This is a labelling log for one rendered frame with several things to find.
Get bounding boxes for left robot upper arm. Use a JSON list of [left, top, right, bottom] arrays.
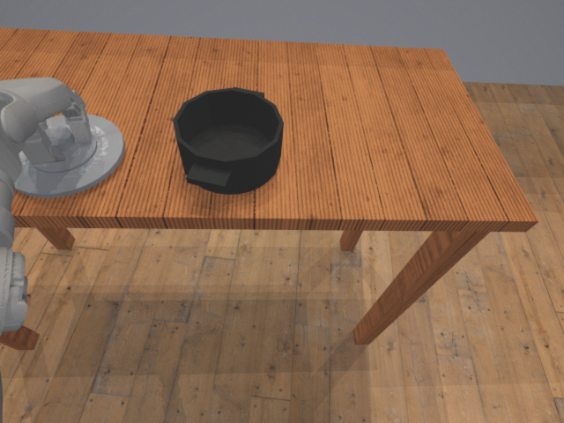
[[0, 247, 28, 423]]

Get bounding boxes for knob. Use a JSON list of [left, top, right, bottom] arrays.
[[45, 126, 75, 152]]

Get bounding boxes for left robot hand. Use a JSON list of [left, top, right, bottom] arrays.
[[0, 78, 92, 165]]

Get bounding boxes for pot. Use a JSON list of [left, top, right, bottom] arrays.
[[173, 87, 284, 195]]

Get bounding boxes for lid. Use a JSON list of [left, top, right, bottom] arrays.
[[14, 115, 125, 198]]

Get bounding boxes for left robot forearm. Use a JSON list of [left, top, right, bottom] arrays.
[[0, 88, 38, 249]]

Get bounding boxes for table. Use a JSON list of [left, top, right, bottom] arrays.
[[0, 27, 539, 350]]

